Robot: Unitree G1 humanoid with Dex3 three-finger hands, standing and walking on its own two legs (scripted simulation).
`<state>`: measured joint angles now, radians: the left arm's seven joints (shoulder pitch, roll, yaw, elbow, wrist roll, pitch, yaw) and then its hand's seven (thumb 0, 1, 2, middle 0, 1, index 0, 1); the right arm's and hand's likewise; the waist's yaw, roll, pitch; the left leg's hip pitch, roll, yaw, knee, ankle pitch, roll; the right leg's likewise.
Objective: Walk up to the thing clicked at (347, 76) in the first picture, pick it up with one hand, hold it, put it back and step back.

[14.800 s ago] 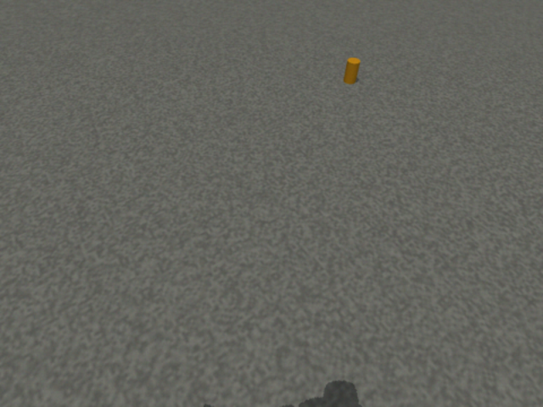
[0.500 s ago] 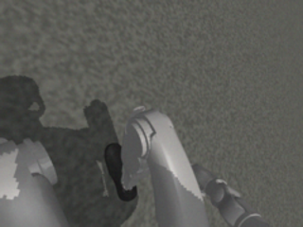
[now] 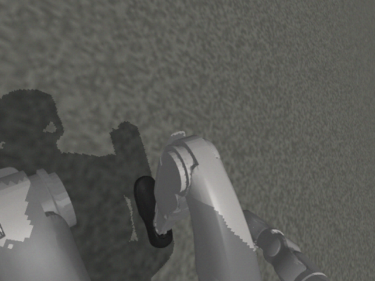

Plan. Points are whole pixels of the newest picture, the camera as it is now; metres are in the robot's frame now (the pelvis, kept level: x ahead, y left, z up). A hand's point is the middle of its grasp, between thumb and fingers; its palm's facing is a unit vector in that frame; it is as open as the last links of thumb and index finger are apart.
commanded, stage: settle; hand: left
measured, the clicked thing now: out of the picture +0.48 +0.32 -0.21
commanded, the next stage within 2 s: lift in 1.50 s
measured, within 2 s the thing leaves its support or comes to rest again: neither
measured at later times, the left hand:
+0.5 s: hand out of the picture +0.47 +0.37 -0.05, palm faces +0.47 -0.88 -0.05, open 7.4 cm
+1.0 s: hand out of the picture +0.47 +0.35 +0.01, palm faces +0.48 -0.88 -0.04, open 7.8 cm
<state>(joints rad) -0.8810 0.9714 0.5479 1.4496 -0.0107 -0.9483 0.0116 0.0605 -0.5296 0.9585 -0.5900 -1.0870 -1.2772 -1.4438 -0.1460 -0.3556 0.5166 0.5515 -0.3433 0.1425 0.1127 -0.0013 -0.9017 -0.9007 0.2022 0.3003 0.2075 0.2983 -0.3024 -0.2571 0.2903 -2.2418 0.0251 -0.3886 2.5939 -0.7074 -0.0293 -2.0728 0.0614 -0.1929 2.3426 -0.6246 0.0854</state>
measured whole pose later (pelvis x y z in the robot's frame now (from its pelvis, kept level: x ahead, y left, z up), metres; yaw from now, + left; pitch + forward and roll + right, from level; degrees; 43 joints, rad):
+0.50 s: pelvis +0.01 -0.01 +0.02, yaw +4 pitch +26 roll -13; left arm -0.81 0.76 0.55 1.14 -0.05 -0.65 -0.09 0.05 -0.56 0.95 -0.61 -1.11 -1.36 -1.48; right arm 0.06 -0.33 0.28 0.58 -0.19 0.15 0.11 0.00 -0.90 -0.90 0.20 0.30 0.21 0.30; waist -0.23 -0.08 0.08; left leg -2.27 0.03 -0.26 2.47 -0.68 -0.02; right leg -2.14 0.01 -0.11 2.31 -0.65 0.07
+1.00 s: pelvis +0.02 -0.02 +0.05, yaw +8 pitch +32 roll -9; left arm -0.84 0.63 0.57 1.06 -0.06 -0.56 -0.12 0.04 -0.56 0.93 -0.64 -1.08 -1.28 -1.40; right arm 0.10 -0.31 0.15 0.64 -0.13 0.12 0.08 0.00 -0.91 -0.90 0.20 0.30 0.21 0.30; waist -0.19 -0.02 -0.02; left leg -2.24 0.03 -0.19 2.36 -0.69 -0.04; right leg -2.15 -0.01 -0.06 2.26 -0.68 0.05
